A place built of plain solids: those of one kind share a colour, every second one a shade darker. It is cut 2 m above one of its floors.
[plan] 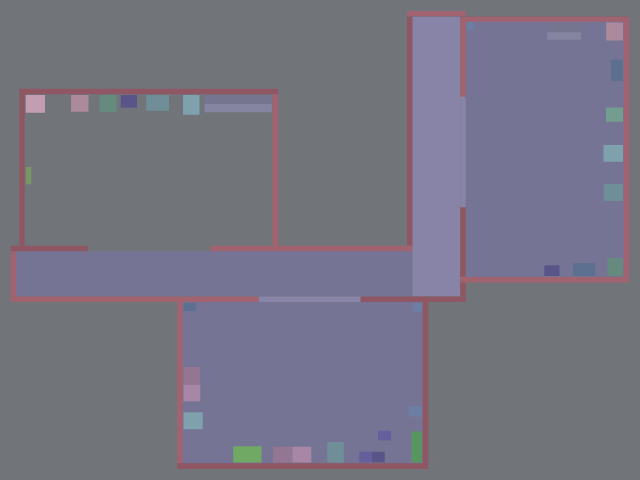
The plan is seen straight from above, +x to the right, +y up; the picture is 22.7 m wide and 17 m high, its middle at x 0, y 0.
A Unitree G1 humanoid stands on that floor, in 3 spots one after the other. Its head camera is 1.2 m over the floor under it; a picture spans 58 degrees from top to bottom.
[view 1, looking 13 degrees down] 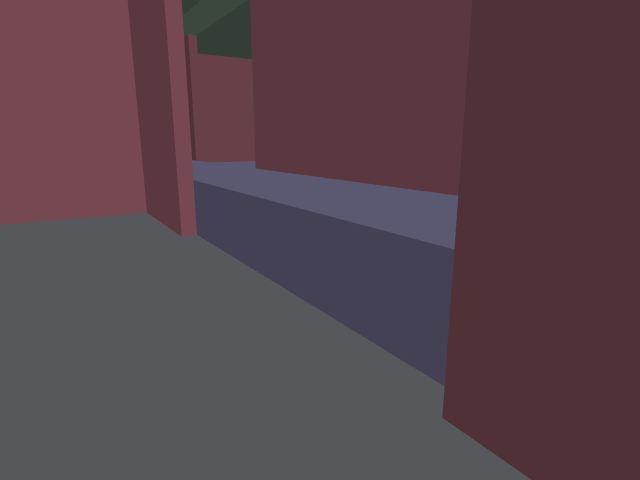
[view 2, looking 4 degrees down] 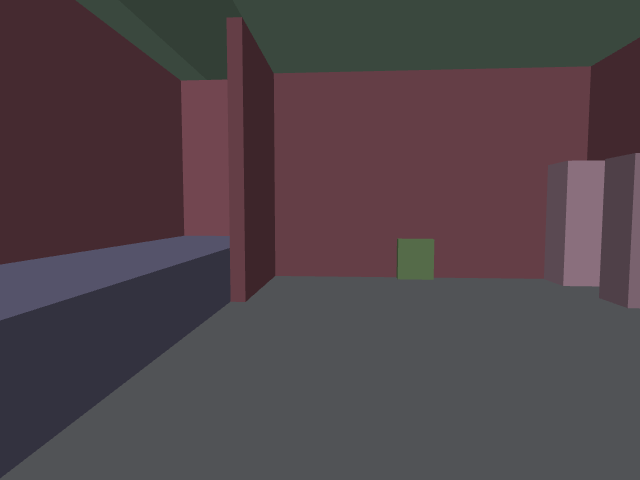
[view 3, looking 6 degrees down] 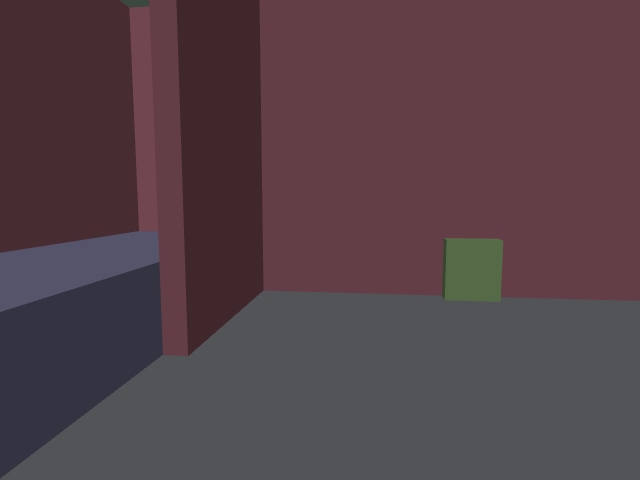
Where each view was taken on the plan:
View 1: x -9.37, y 1.16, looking -32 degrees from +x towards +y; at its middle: floor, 3.02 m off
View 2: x -2.73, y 1.16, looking -176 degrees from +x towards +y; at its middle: wall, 7.76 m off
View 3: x -5.24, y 1.16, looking -173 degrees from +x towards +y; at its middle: wall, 5.28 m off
